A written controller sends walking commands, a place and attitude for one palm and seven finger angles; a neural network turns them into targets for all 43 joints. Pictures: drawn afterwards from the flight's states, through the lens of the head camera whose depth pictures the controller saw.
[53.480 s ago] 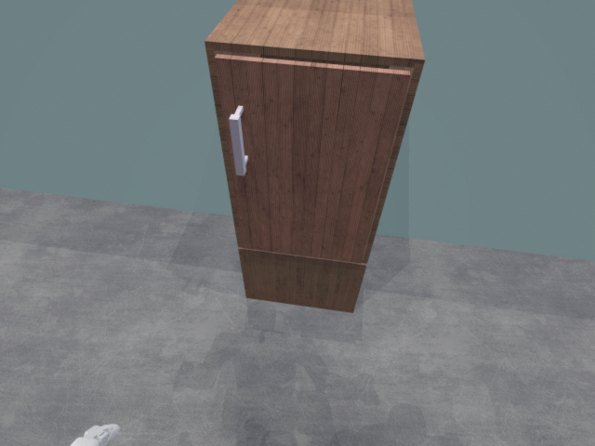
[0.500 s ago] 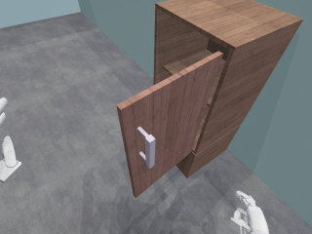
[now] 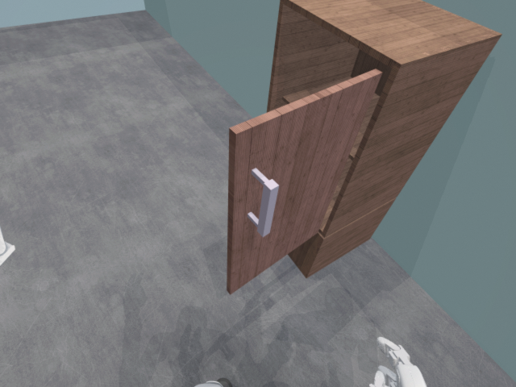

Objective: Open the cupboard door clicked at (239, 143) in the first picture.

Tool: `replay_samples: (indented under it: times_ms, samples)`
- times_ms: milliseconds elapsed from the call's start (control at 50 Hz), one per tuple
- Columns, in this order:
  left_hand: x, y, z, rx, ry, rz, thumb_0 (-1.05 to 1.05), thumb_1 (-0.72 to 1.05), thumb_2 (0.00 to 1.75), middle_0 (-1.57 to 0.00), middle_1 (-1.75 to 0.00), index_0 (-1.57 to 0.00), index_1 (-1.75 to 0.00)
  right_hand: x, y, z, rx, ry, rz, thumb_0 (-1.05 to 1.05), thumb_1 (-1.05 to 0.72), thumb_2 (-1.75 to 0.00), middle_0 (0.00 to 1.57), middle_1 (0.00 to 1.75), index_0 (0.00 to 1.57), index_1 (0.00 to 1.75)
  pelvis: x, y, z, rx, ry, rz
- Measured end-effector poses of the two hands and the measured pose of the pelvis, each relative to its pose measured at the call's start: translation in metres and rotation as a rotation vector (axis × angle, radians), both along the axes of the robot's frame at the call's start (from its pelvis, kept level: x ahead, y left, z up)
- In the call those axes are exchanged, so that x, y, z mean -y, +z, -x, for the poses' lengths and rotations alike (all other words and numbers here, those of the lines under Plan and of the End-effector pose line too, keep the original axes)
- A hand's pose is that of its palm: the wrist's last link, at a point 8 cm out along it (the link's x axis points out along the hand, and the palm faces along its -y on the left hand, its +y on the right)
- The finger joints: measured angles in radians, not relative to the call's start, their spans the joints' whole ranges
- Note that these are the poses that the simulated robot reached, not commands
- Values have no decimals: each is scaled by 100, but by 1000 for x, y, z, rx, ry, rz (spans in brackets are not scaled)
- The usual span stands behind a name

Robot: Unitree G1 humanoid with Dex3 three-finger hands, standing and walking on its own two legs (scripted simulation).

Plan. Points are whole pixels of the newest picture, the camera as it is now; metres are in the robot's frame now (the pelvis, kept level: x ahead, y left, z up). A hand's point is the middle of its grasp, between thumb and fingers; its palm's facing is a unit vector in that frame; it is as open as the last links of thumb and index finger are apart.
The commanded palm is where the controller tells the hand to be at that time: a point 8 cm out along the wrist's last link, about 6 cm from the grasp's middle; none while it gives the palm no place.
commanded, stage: step back with the hand held close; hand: left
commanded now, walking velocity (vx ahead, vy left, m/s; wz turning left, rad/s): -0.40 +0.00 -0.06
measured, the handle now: (260, 203) +0.44 +0.02 +0.01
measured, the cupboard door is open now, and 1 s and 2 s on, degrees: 96 96 96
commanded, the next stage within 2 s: stop stepping back and stand still in 0.08 s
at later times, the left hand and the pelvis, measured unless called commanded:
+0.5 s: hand (13, 350) +0.12 +0.23 +0.18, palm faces +0.36 -0.79 -0.49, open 7.4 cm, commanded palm +0.06 +0.27 +0.18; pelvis -0.10 -0.02 +0.00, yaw -4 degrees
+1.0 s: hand out of the picture +0.06 +0.24 +0.17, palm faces +0.44 -0.75 -0.50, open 7.4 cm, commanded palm +0.01 +0.28 +0.18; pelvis -0.14 -0.02 +0.00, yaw -1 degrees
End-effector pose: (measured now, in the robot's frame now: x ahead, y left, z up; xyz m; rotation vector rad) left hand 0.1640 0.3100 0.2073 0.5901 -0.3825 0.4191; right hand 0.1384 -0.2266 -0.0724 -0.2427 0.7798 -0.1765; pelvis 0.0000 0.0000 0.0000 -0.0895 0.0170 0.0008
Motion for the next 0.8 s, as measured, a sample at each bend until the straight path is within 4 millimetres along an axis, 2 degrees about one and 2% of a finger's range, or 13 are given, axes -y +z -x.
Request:
replay_samples:
  times_ms: [100,160,200,240,300,420,480,560,640,720,800]
  samples:
    - [15,-14,19,-62,-22,68,1,89,90,-21,-30,-21,-30,-5,0,7,33,51,-37,1,-90,-90,21,30,20,30,7,0,25,-61,-30,-25]
    - [35,-25,29,-85,-80,41,1,89,90,-21,-30,-21,-30,0,-11,13,55,72,-51,1,-90,-90,21,30,20,30,14,-13,49,-80,-83,-83]
    - [44,-26,33,-97,-125,44,1,89,90,-21,-30,-21,-30,5,-16,24,25,62,-41,1,-90,-90,21,30,20,30,14,-12,60,-54,-87,-58]
    - [48,-19,37,-87,-157,19,1,89,90,-21,-30,-21,-30,9,-14,37,0,40,-34,1,-90,-90,21,30,20,30,15,-9,61,-34,-87,-70]
    - [46,-8,40,-48,-177,-2,1,88,90,-22,-30,-22,-30,20,-6,54,23,-19,-10,1,-90,-90,21,30,20,30,13,-9,60,-6,-97,-66]
    - [39,0,51,-33,-140,21,1,88,90,-22,-30,-22,-30,34,11,93,107,-75,2,1,-91,-90,21,30,20,30,15,0,85,55,-85,-77]
    - [40,-5,70,-100,-95,22,1,89,90,-22,-30,-21,-30,40,13,114,111,-91,-11,1,-91,-90,21,30,20,30,21,4,98,61,-73,-82]
    - [52,-16,109,-180,-73,11,1,89,90,-21,-30,-21,-30,50,0,140,53,-78,-18,1,-91,-90,21,30,20,30,28,2,119,55,-62,-109]
    - [59,-12,135,-143,-62,44,1,88,90,-22,-30,-22,-30,56,-6,164,-51,-59,1,1,-91,-90,21,30,20,30,32,9,128,35,-68,-134]
    - [52,-4,138,-74,-15,50,1,88,90,-22,-30,-22,-30,59,-4,174,-47,-61,21,1,-91,-90,21,30,20,30,32,12,134,9,-49,-142]
    - [42,-1,136,-36,5,45,1,88,90,-22,-30,-22,-30,58,-5,172,-3,-61,38,1,-91,-90,21,30,20,30,23,7,140,-1,-29,-121]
